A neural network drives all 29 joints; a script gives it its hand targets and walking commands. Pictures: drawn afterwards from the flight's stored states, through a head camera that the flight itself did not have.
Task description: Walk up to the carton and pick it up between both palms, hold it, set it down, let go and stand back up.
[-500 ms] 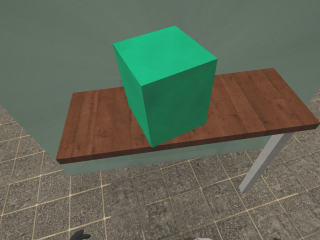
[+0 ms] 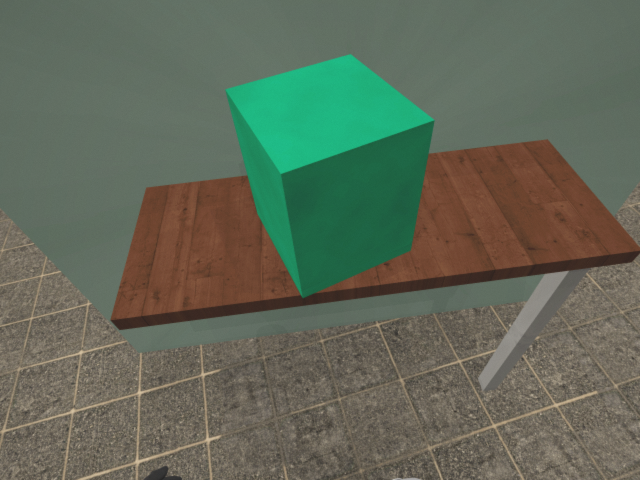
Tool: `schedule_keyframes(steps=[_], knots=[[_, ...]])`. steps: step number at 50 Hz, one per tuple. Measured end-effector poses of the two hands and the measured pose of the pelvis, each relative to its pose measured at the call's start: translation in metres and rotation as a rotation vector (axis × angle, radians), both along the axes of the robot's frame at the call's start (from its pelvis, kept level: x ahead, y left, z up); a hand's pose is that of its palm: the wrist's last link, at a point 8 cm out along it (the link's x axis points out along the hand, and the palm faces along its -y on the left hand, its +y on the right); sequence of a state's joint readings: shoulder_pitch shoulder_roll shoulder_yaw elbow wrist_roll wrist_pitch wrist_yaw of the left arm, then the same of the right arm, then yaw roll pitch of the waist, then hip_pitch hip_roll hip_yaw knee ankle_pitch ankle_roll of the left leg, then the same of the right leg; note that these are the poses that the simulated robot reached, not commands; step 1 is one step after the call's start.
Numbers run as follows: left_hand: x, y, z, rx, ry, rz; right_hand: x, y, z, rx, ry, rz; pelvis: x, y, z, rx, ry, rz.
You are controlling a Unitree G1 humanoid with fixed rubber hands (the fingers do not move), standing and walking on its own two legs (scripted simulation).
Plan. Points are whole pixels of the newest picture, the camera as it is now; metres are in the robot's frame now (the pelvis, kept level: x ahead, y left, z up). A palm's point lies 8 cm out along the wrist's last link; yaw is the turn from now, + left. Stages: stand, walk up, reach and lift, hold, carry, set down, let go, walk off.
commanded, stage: walk up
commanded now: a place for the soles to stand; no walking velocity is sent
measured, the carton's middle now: (326, 177) +0.53 +0.01 +0.08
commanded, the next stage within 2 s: none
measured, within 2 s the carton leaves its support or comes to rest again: neither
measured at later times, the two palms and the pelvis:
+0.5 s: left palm out of the picture +0.10 +0.26 -0.09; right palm out of the picture +0.06 -0.27 -0.10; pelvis +0.00 +0.00 +0.00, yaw +0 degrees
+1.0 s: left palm out of the picture +0.10 +0.26 -0.09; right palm out of the picture +0.06 -0.27 -0.10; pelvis +0.00 +0.00 +0.00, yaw +0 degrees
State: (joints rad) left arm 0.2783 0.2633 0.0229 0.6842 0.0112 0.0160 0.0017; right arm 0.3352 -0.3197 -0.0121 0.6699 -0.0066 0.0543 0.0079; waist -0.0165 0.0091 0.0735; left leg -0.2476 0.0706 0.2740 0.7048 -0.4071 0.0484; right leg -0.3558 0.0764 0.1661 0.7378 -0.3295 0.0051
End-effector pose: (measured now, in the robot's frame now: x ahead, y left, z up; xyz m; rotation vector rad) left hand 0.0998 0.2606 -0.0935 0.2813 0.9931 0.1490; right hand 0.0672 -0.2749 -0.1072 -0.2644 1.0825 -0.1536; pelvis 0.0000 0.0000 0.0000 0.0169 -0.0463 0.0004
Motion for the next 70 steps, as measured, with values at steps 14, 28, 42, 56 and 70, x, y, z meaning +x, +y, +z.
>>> schedule_keyframes(steps=[14,28,42,56,70], knots=[[0.009,0.002,0.003,0.008,-0.017,-0.02,-0.002,0.003,0.002,0.001,-0.016,-0.007,-0.001,0.001,0.001,0.004,0.001,-0.004],[0.0,0.003,0.004,0.006,-0.002,-0.009,-0.006,0.006,0.005,0.0,-0.015,-0.002,-0.004,0.005,0.004,0.004,0.011,0.001],[-0.006,0.001,0.003,0.006,0.018,0.003,-0.002,0.003,0.002,0.009,-0.002,0.005,-0.004,0.002,0.004,0.0,0.008,0.01],[0.002,-0.002,0.0,-0.003,-0.007,-0.004,-0.006,-0.002,-0.002,-0.001,0.006,-0.009,-0.001,0.0,-0.001,-0.003,-0.008,0.003],[0.006,0.0,0.003,0.001,-0.016,-0.01,-0.007,0.002,0.002,-0.003,0.005,-0.006,-0.001,0.0,0.002,0.006,0.001,-0.004]])
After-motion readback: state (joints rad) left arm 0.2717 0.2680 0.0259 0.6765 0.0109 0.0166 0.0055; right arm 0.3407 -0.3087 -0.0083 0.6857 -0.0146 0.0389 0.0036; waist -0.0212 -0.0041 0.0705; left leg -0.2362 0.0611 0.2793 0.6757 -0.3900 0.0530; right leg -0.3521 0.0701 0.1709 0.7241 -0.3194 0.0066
